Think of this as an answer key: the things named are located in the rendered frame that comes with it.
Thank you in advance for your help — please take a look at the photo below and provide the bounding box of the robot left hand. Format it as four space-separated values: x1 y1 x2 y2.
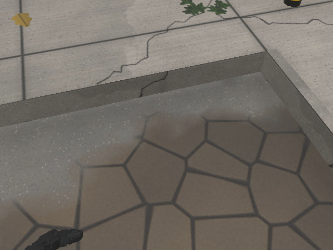
25 229 83 250

